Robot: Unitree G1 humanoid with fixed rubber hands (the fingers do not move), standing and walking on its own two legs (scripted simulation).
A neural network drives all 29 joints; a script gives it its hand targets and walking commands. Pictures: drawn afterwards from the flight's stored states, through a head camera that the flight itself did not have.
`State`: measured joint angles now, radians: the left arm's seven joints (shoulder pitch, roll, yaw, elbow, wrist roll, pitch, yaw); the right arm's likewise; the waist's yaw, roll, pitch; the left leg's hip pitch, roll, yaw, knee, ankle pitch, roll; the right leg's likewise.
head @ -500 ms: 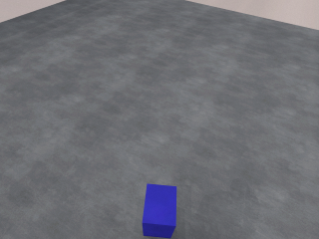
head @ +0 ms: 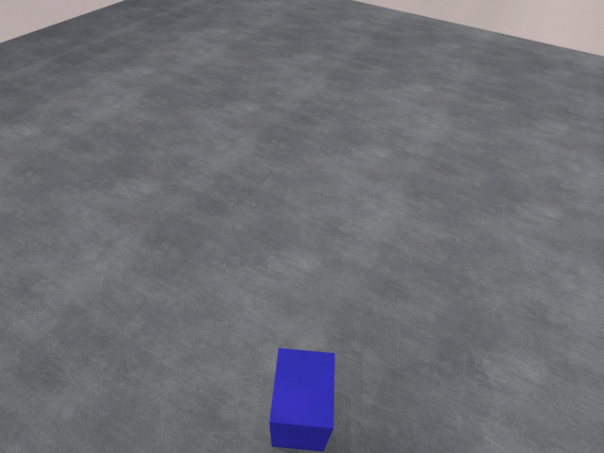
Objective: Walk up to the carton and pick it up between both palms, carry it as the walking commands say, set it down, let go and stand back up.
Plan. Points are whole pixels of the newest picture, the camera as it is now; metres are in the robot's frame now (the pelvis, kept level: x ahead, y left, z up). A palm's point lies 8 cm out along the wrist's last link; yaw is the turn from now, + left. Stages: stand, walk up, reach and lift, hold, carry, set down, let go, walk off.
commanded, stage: walk up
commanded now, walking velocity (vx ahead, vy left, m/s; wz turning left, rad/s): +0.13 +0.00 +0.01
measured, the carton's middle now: (301, 402) +0.36 -0.02 -0.63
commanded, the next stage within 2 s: none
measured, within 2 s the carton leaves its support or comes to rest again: neither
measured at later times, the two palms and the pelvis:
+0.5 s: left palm out of the picture -0.01 +0.21 -0.15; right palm out of the picture +0.01 -0.22 -0.14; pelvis +0.00 +0.00 +0.00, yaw +0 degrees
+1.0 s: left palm out of the picture -0.01 +0.21 -0.15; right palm out of the picture +0.01 -0.22 -0.14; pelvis +0.00 +0.00 +0.00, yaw +0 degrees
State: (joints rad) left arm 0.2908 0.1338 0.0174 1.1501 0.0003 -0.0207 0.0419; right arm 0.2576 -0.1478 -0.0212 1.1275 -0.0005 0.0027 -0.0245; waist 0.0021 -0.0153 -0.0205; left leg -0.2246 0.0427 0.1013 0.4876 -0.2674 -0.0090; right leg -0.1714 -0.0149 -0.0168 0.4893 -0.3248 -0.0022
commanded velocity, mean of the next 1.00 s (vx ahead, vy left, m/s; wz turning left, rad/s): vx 0.11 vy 0.00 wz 0.01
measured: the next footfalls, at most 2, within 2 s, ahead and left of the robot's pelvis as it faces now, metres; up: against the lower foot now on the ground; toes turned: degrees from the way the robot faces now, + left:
none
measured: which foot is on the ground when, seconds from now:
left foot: down 0.00-1.00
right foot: down 0.00-1.00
